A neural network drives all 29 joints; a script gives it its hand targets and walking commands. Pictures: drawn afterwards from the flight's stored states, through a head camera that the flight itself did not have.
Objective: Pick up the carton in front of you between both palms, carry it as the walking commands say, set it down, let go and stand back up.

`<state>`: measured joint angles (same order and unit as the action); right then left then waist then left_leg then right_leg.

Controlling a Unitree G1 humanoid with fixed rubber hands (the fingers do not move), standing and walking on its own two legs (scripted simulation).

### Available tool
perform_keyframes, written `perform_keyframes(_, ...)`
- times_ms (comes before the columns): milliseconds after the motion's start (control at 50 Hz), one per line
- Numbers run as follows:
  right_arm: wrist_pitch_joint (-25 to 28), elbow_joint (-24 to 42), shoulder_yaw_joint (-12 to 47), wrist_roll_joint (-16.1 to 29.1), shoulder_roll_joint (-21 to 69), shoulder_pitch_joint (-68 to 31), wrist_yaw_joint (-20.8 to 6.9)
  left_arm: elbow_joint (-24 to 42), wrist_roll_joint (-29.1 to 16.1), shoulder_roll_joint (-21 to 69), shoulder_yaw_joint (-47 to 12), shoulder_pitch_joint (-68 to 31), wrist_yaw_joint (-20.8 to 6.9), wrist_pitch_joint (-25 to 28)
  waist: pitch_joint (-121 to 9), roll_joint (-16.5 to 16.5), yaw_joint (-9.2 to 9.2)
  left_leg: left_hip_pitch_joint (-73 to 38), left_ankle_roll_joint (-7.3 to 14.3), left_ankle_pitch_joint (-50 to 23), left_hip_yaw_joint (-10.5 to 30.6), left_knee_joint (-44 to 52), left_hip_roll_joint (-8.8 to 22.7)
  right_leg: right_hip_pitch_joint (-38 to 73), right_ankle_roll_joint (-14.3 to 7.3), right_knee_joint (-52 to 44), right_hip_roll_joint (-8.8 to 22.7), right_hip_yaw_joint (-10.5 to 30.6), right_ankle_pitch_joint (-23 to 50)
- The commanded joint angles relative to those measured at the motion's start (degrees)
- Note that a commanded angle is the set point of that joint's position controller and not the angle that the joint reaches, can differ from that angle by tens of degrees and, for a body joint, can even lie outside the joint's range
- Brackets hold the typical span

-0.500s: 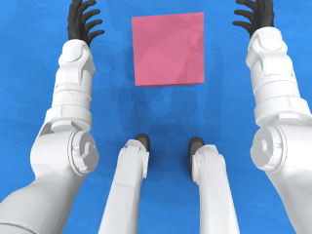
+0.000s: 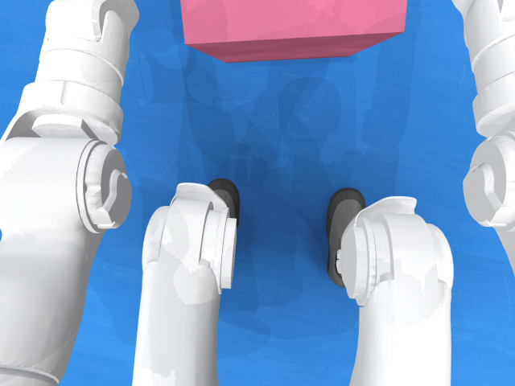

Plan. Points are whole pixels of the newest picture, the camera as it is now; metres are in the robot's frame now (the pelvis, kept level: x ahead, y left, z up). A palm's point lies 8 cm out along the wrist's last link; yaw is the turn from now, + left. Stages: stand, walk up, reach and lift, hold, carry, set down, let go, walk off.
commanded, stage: reach and lift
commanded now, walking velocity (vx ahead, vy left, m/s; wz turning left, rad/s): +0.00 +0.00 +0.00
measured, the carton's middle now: out of the picture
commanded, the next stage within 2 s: none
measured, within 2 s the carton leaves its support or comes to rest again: leaves its support in 0.94 s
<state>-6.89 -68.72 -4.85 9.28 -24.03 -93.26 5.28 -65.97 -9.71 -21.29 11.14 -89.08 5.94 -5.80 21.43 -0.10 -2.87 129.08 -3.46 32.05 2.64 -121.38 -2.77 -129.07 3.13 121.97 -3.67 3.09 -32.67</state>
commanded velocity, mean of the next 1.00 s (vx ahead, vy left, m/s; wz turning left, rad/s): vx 0.00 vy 0.00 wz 0.00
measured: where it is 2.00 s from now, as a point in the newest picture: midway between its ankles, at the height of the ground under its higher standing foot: (280, 247)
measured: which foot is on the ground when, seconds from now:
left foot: down 0.00-1.00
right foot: down 0.00-1.00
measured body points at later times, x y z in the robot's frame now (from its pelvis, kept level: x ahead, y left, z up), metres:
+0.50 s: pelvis +0.00 +0.00 -0.02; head +0.39 +0.00 +0.20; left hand +0.57 +0.19 -0.20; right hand +0.60 -0.14 -0.20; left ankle +0.11 +0.13 -0.35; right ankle +0.11 -0.13 -0.35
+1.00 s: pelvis +0.01 +0.00 -0.02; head +0.38 +0.00 +0.23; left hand +0.57 +0.18 -0.17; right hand +0.59 -0.13 -0.18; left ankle +0.11 +0.13 -0.35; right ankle +0.11 -0.13 -0.35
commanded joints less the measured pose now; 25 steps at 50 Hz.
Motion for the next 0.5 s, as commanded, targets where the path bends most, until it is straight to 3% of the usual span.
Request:
perform_keyframes(0,2.4,5.3,0.5,0.6,-7.8,-17.9,-0.2,5.4,-0.3,-8.2,0.2,-17.4,0.1,2.2,-70.1,2.9,-1.49,-32.7,0.3,-18.8,-5.1,6.9,1.6,34.9,-0.8,-5.9,2.4,-4.4,16.9)
perform_keyframes(40,2.9,6.8,1.2,1.0,-7.7,-19.0,-0.1,5.7,-0.8,-8.5,-0.2,-18.0,0.2,2.8,-69.9,3.5,-1.13,-34.5,0.7,-21.2,-4.7,5.4,1.4,33.8,-0.8,-4.6,2.2,-4.6,18.9)
perform_keyframes(100,3.2,7.6,2.9,2.6,-7.7,-19.7,-0.2,5.7,-1.1,-8.1,-0.2,-17.6,0.7,3.1,-71.4,3.1,-2.13,-38.1,0.8,-25.4,-4.9,3.7,1.0,34.4,-0.6,-2.9,1.8,-4.7,21.8)
perform_keyframes(200,2.9,7.1,4.6,3.6,-7.2,-18.6,-0.1,6.2,-1.6,-6.8,-0.3,-15.7,1.2,2.8,-73.5,3.8,-2.35,-40.2,0.8,-27.1,-5.6,2.7,0.5,37.5,-0.6,-2.0,1.4,-4.9,23.6)
perform_keyframes(320,2.6,3.9,2.7,1.6,-5.4,-14.9,0.1,4.9,-1.2,-4.7,-0.3,-13.7,0.5,2.5,-67.8,3.1,-0.96,-36.3,0.5,-24.0,-5.5,2.9,0.3,34.2,-0.8,-3.0,1.2,-4.6,21.2)
perform_keyframes(480,2.4,5.7,4.9,2.4,-0.4,-20.6,-0.2,6.1,-1.1,-0.9,-1.7,-18.4,0.2,2.2,-66.1,3.8,-2.20,-35.3,0.9,-19.7,-6.1,3.8,-0.1,36.4,-1.2,-4.0,0.5,-4.4,17.7)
